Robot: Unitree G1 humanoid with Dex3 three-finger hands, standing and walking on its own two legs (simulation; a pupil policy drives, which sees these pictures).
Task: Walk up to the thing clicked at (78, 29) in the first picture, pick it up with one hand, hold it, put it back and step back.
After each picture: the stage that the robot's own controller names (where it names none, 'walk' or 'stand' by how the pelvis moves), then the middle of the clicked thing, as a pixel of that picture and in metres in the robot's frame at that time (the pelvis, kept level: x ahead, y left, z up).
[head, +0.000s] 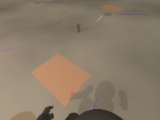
stand; (78, 28) +2.26 +0.46 -0.65
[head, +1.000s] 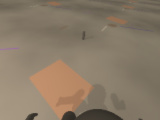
walk; (83, 35) +2.14 +0.23 -0.63
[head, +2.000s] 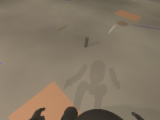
walk; (86, 42) +1.49 +0.11 -0.64
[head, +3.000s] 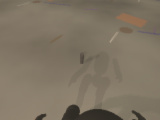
walk; (81, 58) +1.01 +0.17 -0.64
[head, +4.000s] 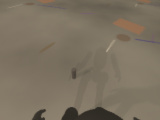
walk; (73, 73) +0.69 +0.21 -0.64
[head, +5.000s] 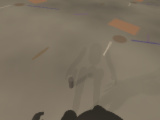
walk; (71, 83) +0.53 +0.20 -0.65
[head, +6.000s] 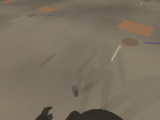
stand; (75, 91) +0.44 +0.22 -0.64
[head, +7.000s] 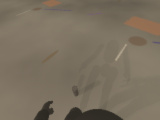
stand; (75, 91) +0.40 +0.21 -0.65
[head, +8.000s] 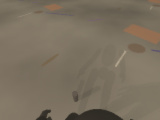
stand; (75, 96) +0.37 +0.18 -0.66
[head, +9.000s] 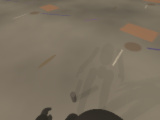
stand; (73, 97) +0.36 +0.20 -0.66
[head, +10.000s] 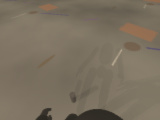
stand; (73, 97) +0.35 +0.21 -0.66
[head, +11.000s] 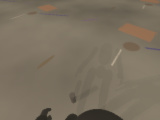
stand; (73, 98) +0.35 +0.21 -0.66
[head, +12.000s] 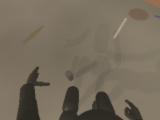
go down; (69, 76) +0.39 +0.21 -0.48
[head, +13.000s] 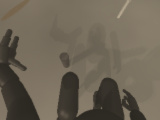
go down; (65, 61) +0.43 +0.24 -0.28
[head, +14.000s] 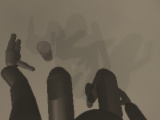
close in; (46, 53) +0.41 +0.28 -0.18
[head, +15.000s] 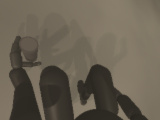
close; (30, 52) +0.40 +0.30 -0.15
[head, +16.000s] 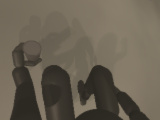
lift; (33, 54) +0.38 +0.29 -0.15
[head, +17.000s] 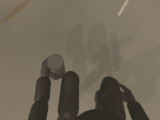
lift; (58, 68) +0.31 +0.23 -0.02
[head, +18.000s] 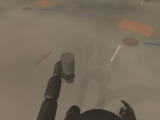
hold; (68, 70) +0.33 +0.16 +0.08
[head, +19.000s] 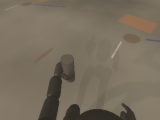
hold; (69, 70) +0.33 +0.16 +0.04
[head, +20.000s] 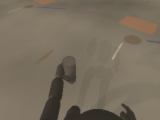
hold; (70, 72) +0.33 +0.15 +0.04
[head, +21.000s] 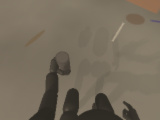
crouch; (64, 65) +0.37 +0.19 -0.01
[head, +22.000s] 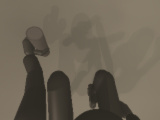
lower; (41, 45) +0.47 +0.28 -0.08
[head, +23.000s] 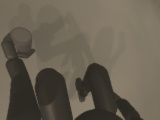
lower; (23, 46) +0.43 +0.30 -0.16
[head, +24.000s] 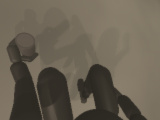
lower; (28, 50) +0.41 +0.30 -0.16
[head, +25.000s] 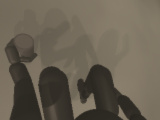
lower; (26, 50) +0.40 +0.31 -0.16
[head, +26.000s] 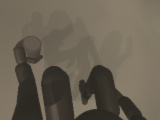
lower; (33, 51) +0.40 +0.29 -0.15
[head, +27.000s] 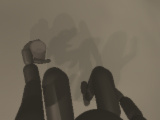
open; (39, 54) +0.40 +0.28 -0.17
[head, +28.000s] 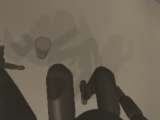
stand; (42, 50) +0.40 +0.28 -0.17
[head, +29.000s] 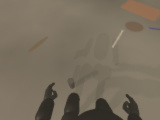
stand; (71, 83) +0.38 +0.19 -0.52
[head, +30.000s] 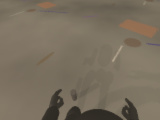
stand; (73, 95) +0.37 +0.19 -0.60
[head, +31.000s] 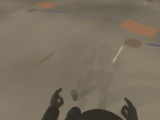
stand; (74, 95) +0.37 +0.18 -0.60
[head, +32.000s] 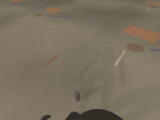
stand; (77, 96) +0.40 +0.17 -0.65
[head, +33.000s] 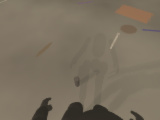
walk; (77, 82) +0.46 +0.15 -0.63
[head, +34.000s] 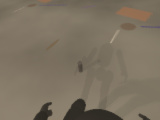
walk; (80, 67) +0.77 +0.22 -0.64
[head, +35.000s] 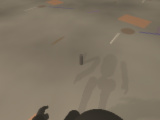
stand; (81, 59) +1.02 +0.20 -0.64
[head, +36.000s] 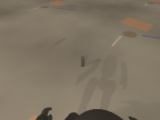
stand; (82, 61) +1.00 +0.18 -0.66
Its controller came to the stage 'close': yes
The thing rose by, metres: 0.68
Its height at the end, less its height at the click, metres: +0.00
